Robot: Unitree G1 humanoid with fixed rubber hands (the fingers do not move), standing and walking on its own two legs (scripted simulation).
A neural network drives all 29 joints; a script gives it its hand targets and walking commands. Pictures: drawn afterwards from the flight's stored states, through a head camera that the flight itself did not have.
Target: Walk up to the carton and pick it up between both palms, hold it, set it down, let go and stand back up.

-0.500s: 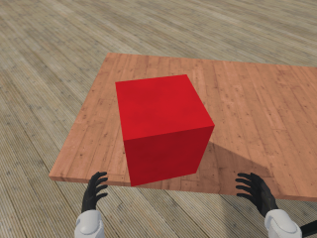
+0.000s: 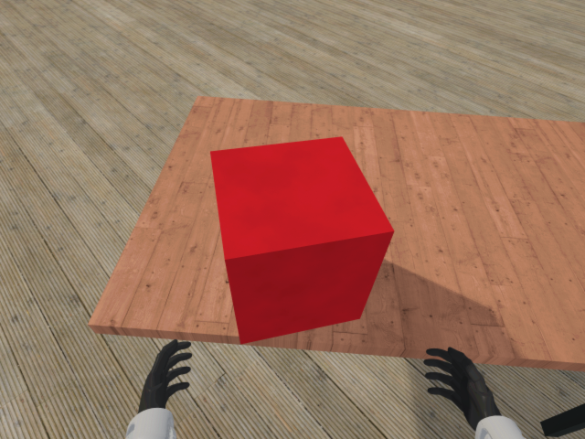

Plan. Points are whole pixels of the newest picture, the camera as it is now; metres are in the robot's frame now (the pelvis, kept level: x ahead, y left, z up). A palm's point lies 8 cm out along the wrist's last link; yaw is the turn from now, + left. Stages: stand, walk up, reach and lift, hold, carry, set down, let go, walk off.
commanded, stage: let go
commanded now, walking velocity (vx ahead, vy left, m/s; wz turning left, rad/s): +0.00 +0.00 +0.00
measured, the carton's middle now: (290, 241) +0.42 +0.02 +0.00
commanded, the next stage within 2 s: stand in 0.48 s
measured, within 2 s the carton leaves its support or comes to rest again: neither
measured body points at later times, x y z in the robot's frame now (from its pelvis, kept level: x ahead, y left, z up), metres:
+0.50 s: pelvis +0.02 +0.01 +0.00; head +0.03 +0.02 +0.45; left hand +0.19 +0.23 -0.07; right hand +0.18 -0.22 -0.08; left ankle +0.00 +0.13 -0.74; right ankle +0.02 -0.09 -0.74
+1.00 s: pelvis +0.01 +0.03 +0.00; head -0.03 +0.05 +0.45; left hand +0.06 +0.32 -0.14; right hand +0.08 -0.26 -0.11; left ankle +0.00 +0.13 -0.74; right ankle +0.02 -0.09 -0.74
